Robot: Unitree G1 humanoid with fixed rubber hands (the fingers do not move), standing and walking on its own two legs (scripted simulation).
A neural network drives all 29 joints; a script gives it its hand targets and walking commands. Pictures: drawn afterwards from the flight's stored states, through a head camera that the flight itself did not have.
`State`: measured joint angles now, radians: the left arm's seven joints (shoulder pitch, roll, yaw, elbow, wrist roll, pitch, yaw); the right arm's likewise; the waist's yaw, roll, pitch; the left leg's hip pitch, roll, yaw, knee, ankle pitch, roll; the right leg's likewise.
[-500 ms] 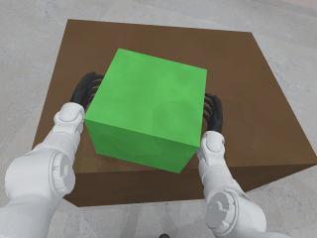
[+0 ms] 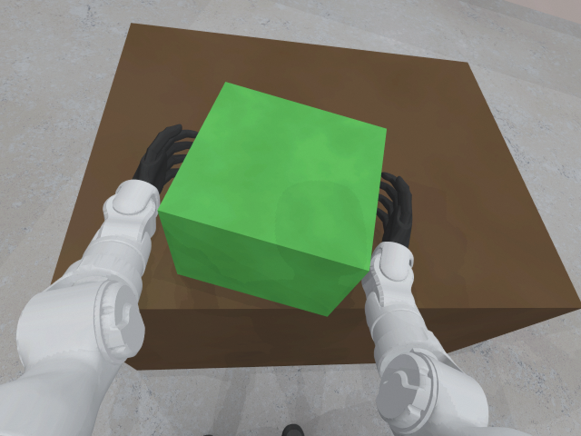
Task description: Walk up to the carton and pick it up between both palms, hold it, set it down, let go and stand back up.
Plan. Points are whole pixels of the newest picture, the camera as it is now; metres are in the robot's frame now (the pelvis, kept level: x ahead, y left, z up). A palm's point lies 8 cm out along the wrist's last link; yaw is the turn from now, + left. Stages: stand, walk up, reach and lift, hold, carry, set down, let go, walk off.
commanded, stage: reach and lift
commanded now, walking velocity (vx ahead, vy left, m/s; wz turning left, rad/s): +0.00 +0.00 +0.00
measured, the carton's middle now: (278, 203) +0.44 -0.03 -0.02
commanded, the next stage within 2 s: none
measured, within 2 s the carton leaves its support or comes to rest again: leaves its support in 0.82 s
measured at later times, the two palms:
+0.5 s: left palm (146, 187) +0.43 +0.16 +0.04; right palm (392, 235) +0.36 -0.18 +0.03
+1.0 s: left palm (149, 182) +0.42 +0.15 +0.07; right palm (411, 226) +0.36 -0.19 +0.06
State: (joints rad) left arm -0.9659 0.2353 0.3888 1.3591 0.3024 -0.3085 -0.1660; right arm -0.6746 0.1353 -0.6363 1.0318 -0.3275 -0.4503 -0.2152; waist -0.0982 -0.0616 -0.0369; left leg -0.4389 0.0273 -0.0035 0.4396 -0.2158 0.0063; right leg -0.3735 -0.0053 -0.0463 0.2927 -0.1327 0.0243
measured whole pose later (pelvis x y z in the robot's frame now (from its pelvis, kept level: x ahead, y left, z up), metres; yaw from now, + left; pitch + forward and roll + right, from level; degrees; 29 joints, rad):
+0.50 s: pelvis +0.00 -0.01 +0.00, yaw +0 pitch +12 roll -2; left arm -0.88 0.24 0.24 1.34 0.21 -0.38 -0.11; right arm -0.64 0.09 -0.53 1.12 -0.25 -0.55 -0.23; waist -0.07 -0.02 -0.07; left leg -0.41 0.04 0.00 0.38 -0.19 -0.01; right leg -0.34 0.00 -0.06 0.23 -0.11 0.01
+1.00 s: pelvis +0.00 +0.00 +0.00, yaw -1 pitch +9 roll -2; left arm -0.81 0.20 0.12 1.25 0.04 -0.29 -0.06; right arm -0.59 0.01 -0.29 1.00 -0.04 -0.37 -0.22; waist -0.05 -0.01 -0.11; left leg -0.34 0.04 0.04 0.38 -0.20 0.00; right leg -0.30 0.00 -0.03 0.25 -0.11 0.02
